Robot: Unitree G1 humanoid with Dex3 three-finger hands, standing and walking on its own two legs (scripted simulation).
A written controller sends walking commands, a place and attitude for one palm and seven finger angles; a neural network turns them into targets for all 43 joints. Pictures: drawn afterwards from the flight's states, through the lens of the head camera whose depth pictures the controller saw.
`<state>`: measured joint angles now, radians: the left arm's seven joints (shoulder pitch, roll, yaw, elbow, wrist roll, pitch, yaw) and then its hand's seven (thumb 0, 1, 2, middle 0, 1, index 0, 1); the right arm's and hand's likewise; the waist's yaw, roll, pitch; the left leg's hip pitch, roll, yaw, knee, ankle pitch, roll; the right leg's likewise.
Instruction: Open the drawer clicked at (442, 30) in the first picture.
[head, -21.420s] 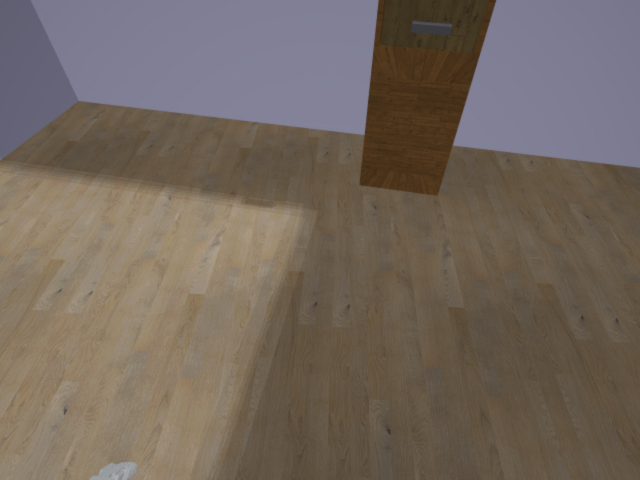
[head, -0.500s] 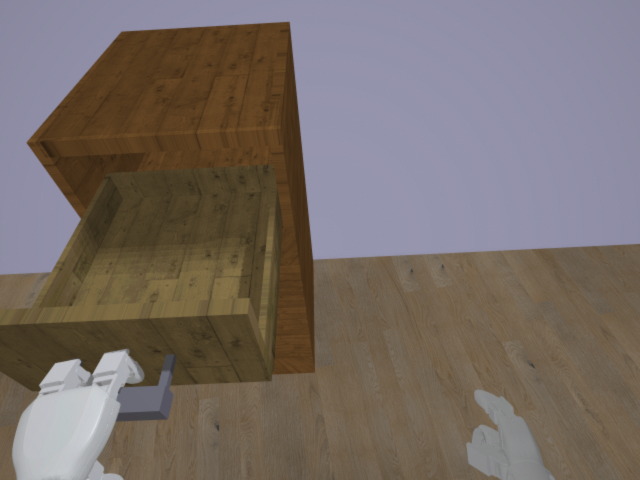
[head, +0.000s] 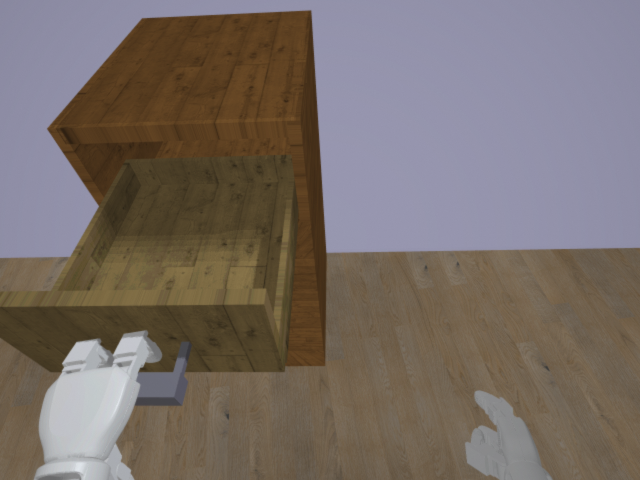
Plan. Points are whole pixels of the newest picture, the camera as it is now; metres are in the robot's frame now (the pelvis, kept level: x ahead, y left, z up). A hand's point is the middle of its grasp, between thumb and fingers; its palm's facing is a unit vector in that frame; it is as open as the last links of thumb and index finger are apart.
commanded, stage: lift the hand off the handle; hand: left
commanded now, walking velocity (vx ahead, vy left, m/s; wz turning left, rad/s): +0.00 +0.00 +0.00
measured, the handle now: (131, 369) +0.21 +0.27 +0.04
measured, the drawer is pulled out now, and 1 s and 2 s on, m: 0.29 0.29 0.29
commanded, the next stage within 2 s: draw the hand back to the body in 1.22 s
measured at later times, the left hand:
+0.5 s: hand (90, 388) +0.17 +0.28 +0.08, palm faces +0.05 -0.08 -1.00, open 13.1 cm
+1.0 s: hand (54, 328) +0.19 +0.27 +0.17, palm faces +0.20 -0.07 -0.98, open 13.5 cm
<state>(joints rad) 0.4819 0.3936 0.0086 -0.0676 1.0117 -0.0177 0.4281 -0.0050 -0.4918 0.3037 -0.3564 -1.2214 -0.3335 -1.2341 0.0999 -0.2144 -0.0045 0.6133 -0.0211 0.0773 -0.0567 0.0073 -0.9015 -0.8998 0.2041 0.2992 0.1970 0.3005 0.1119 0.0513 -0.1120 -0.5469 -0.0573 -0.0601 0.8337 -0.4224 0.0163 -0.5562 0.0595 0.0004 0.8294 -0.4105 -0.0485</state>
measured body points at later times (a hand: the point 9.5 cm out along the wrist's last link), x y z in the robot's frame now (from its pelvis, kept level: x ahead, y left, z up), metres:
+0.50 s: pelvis +0.01 +0.01 +0.02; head +0.01 -0.02 +0.47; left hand +0.17 +0.28 +0.13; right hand +0.24 -0.19 -0.07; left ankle +0.00 +0.11 -0.70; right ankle +0.00 -0.09 -0.70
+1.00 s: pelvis +0.00 +0.02 +0.04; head -0.01 -0.01 +0.48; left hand +0.18 +0.27 +0.23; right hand +0.24 -0.16 -0.05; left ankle +0.00 +0.11 -0.70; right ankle +0.00 -0.09 -0.70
